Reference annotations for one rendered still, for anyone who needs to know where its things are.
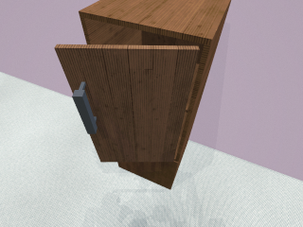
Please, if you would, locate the handle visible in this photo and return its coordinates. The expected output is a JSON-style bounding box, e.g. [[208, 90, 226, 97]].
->
[[72, 81, 98, 134]]

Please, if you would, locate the cupboard door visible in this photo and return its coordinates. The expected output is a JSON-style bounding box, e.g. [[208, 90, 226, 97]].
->
[[54, 44, 200, 163]]

